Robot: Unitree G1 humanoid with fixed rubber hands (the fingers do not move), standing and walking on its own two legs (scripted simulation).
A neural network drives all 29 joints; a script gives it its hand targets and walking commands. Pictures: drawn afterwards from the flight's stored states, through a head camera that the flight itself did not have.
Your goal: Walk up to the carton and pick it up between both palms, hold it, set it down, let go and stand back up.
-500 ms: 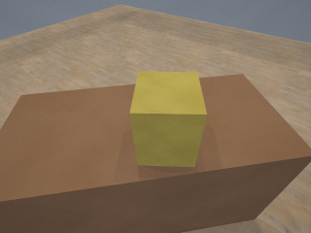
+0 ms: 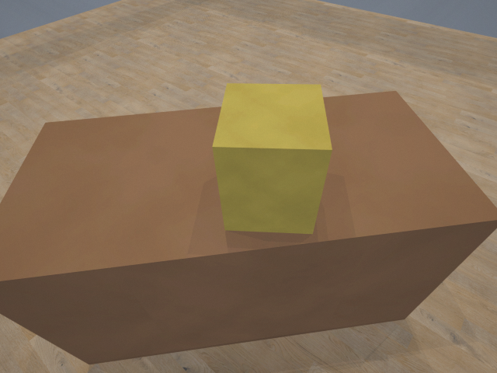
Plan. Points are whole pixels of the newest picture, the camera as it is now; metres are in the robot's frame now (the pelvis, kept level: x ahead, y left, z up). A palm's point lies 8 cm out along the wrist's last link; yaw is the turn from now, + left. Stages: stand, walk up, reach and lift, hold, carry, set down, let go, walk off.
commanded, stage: stand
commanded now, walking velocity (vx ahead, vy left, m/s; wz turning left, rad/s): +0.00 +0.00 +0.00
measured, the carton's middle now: (270, 160) +0.52 -0.01 +0.02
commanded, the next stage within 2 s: none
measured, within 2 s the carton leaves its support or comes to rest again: neither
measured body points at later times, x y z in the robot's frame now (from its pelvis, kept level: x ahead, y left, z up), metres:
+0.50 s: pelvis +0.00 +0.00 +0.00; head +0.00 +0.01 +0.45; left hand +0.05 +0.30 -0.13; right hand +0.04 -0.29 -0.13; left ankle +0.05 +0.12 -0.74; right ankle +0.04 -0.12 -0.74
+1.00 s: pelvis +0.06 +0.00 +0.00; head +0.06 +0.00 +0.45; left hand +0.12 +0.28 -0.13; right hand +0.13 -0.29 -0.13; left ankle +0.05 +0.12 -0.74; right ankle +0.04 -0.12 -0.74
